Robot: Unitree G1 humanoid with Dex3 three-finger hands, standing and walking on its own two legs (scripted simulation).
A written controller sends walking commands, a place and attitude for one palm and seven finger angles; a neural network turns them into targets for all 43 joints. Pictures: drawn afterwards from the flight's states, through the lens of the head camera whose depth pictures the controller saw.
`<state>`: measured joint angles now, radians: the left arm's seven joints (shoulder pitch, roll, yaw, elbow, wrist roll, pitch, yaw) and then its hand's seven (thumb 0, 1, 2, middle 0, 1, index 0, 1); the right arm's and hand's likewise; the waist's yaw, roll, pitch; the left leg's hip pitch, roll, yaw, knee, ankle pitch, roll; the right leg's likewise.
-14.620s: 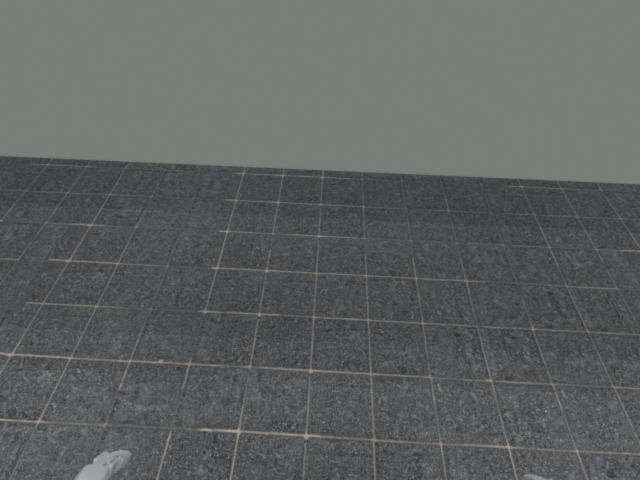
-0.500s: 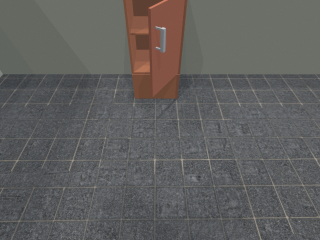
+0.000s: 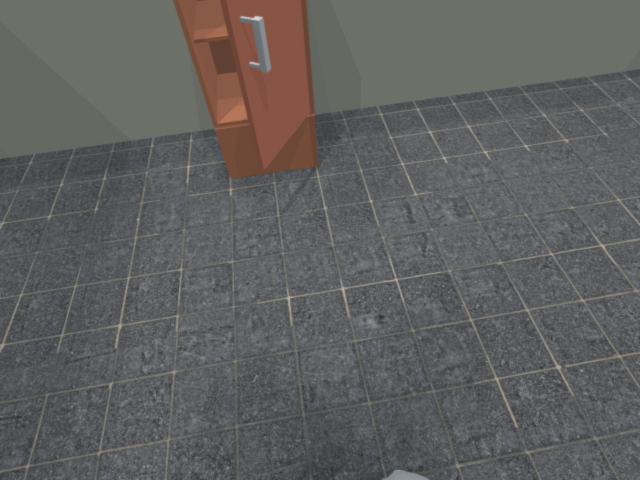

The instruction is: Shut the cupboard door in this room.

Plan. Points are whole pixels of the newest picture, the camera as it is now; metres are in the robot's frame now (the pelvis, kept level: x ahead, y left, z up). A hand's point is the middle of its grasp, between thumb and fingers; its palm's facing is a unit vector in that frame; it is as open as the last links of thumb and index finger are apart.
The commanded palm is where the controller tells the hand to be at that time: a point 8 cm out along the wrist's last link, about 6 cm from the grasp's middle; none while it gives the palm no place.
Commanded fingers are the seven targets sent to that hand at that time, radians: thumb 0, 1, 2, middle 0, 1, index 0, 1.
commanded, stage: walk around to get in front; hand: left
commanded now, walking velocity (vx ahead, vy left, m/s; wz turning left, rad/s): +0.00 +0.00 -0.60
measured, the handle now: (255, 44) +1.12 +0.26 -0.02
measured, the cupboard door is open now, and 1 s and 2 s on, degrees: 56 56 56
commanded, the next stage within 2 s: none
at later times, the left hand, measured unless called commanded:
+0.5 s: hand out of the picture +0.10 +0.21 -0.15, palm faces -0.18 -0.95 -0.26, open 7.4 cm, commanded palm none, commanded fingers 0.00 0.90 0.90 -0.20 -0.30 -0.20 -0.30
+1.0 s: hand (237, 419) +0.21 +0.16 -0.15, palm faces -0.58 -0.78 -0.23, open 7.4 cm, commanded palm none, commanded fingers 0.00 0.90 0.90 -0.20 -0.30 -0.20 -0.30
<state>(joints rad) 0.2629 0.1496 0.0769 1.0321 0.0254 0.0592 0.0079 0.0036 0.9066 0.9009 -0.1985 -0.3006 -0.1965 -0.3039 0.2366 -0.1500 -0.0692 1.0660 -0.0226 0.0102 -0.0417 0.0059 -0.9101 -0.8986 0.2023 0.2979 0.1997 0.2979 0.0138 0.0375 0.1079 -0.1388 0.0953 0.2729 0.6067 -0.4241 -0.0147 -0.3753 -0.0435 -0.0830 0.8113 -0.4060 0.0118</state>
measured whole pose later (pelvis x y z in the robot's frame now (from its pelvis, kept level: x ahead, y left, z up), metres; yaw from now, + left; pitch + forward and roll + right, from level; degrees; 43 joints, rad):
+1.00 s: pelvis +0.01 +0.04 +0.01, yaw -36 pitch +1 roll -1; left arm 0.13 0.26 0.08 0.91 0.02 0.09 -0.03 0.01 0.91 0.90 -0.20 -0.30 -0.19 -0.30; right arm 0.28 -0.20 -0.06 0.95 -0.02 0.01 -0.01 0.01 -0.91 -0.90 0.20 0.30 0.20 0.30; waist -0.03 0.00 0.11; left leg -0.18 0.14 0.27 0.53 -0.34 -0.02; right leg -0.39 -0.06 -0.06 0.86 -0.45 0.07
